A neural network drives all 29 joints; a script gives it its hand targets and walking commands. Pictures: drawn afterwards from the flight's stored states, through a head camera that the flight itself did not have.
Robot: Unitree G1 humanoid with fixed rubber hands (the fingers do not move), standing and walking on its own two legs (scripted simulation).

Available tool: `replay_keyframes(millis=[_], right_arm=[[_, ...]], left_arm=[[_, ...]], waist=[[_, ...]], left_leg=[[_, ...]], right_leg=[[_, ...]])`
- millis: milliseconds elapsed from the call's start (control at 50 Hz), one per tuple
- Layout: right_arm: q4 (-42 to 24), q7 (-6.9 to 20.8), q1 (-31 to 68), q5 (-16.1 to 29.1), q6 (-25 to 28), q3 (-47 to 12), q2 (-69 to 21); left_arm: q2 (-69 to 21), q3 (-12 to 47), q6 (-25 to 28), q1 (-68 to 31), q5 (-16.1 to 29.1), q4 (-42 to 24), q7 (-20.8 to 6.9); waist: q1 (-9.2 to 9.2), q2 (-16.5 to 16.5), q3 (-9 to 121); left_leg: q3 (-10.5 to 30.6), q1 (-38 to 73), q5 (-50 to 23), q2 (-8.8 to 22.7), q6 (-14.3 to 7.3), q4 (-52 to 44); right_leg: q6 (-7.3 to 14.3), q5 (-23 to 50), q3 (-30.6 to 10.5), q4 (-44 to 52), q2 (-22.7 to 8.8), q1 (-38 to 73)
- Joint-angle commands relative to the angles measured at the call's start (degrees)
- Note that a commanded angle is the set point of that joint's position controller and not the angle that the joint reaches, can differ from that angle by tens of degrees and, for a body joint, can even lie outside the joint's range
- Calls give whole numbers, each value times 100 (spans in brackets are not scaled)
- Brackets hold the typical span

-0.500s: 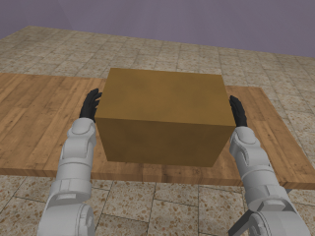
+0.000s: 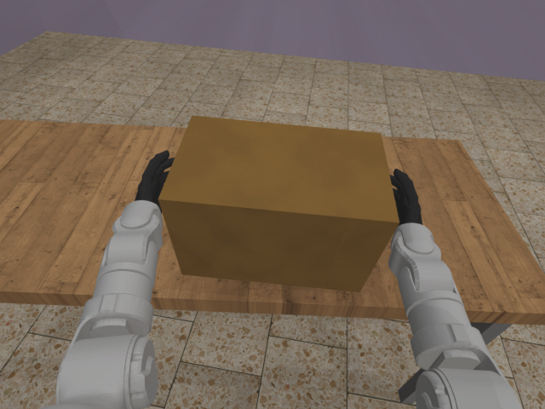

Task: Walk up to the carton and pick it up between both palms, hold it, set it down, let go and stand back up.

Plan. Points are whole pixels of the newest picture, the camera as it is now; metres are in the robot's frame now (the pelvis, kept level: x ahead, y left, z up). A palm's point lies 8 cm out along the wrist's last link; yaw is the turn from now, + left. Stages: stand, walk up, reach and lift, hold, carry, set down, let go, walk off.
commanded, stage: set down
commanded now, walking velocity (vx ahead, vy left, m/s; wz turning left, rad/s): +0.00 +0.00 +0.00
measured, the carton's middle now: (278, 206) +0.40 +0.00 +0.09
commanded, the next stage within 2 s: none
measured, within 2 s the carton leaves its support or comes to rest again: rests again in 1.04 s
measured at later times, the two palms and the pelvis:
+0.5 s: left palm (162, 208) +0.41 +0.19 +0.09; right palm (402, 233) +0.36 -0.19 +0.08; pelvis +0.00 +0.00 +0.00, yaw +0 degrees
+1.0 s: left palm (164, 216) +0.41 +0.19 +0.06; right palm (398, 245) +0.35 -0.19 +0.06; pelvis +0.00 +0.01 +0.00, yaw +0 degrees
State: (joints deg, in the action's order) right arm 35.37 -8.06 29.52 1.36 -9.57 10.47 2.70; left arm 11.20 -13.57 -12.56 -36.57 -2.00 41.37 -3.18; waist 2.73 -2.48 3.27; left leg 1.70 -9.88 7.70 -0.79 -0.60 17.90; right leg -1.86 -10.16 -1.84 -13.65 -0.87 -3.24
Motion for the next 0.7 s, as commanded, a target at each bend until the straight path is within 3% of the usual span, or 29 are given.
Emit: replay_keyframes(millis=[0,20,60,140,200,220,240,280,440,500,520,540,580,680], right_arm=[[-2208,879,5338,239,762,-2442,-3385],[-2105,890,5275,180,756,-2329,-3283],[-1954,891,5182,145,758,-2293,-3275],[-2066,962,5390,105,884,-2263,-3297],[-1917,992,5291,22,923,-2225,-3268],[-1890,1021,5327,47,959,-2218,-3314],[-1875,1032,5379,-30,985,-2077,-3241],[-1745,1034,5294,-113,995,-2083,-3338],[-1471,1036,5147,-146,1130,-2047,-3440],[-1400,1055,5183,-182,1154,-2135,-3592],[-1363,1034,5096,-208,1139,-2086,-3519],[-1466,1045,5308,-148,1179,-2135,-3591],[-1388,1048,5236,-252,1185,-2041,-3547],[-1113,1074,5162,-269,1273,-2005,-3629]], left_arm=[[-3749,2490,653,-4917,528,-1645,-1044],[-3678,2346,661,-4838,451,-1446,-1037],[-3654,2374,711,-4872,471,-1336,-1050],[-3619,2274,846,-4893,406,-1039,-1005],[-3615,2326,984,-4936,445,-951,-1006],[-3593,2231,1033,-4974,423,-862,-1000],[-3571,2231,1068,-5021,423,-717,-989],[-3475,2092,1180,-5017,408,-495,-1014],[-3530,2344,1622,-5331,595,-284,-1001],[-3481,2200,1751,-5386,517,-131,-1007],[-3471,2199,1767,-5331,537,-24,-1030],[-3509,2225,1837,-5489,617,-36,-1026],[-3420,2092,1874,-5344,525,143,-1039],[-3551,2250,2076,-5513,596,310,-1044]], waist=[[65,630,3627],[1,653,3369],[69,584,3316],[-77,616,3573],[-31,598,3611],[-132,606,3590],[-61,657,3613],[-138,468,3570],[79,676,3996],[-29,518,4025],[60,505,3991],[-26,467,4116],[-9,455,3995],[38,613,4076]], left_leg=[[-319,1925,-2590,-65,527,289],[-338,1915,-2602,-56,525,286],[-339,1914,-2573,-56,535,276],[-360,1848,-2531,-41,512,298],[-371,1862,-2609,-40,510,304],[-381,1825,-2585,-18,499,286],[-362,1746,-2525,-19,497,296],[-439,1541,-2171,-46,404,219],[-356,1532,-2557,-37,474,403],[-362,1330,-2395,-56,422,382],[-355,1293,-2381,-85,409,377],[-345,1240,-2321,-50,406,384],[-354,1151,-2193,-82,384,338],[-309,1242,-2380,-37,450,422]], right_leg=[[-32,2200,393,-157,338,340],[-12,2145,374,-119,323,304],[-17,2093,399,-103,329,257],[-9,1997,401,-131,325,207],[-2,2125,388,-150,305,204],[5,2029,413,-165,304,165],[11,1944,413,-166,306,58],[-27,2045,366,-189,246,208],[-5,2523,342,-364,224,200],[-58,2676,287,-446,180,239],[-67,2830,280,-458,181,380],[-65,2688,281,-500,188,280],[-61,2680,266,-477,164,337],[-15,2568,301,-512,195,75]])
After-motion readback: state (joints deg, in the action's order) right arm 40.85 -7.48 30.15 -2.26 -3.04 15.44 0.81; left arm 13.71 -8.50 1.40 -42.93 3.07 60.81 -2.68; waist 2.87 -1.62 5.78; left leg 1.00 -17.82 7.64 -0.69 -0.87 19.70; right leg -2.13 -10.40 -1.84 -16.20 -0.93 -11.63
